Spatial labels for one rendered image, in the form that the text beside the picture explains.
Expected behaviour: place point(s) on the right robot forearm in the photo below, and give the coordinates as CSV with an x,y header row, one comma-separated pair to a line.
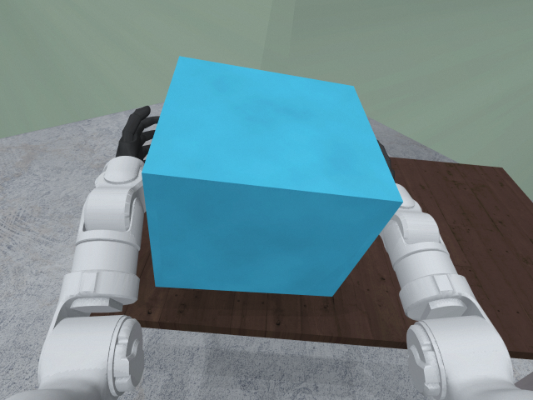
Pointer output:
x,y
430,285

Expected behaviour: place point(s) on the table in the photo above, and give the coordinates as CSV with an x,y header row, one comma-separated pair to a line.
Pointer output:
x,y
484,219

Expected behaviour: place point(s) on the left robot hand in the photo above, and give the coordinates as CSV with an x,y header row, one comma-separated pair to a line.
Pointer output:
x,y
133,137

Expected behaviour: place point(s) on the left robot forearm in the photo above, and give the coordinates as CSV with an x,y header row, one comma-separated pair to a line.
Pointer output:
x,y
104,268

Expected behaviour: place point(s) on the left robot upper arm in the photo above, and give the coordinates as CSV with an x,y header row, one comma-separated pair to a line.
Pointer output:
x,y
90,358

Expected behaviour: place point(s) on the carton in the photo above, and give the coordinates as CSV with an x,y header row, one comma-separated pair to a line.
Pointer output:
x,y
262,182

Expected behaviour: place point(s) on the right robot upper arm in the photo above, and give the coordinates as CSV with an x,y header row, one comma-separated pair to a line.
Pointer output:
x,y
460,358

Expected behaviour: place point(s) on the right robot hand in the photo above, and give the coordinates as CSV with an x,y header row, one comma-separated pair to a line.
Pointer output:
x,y
388,161

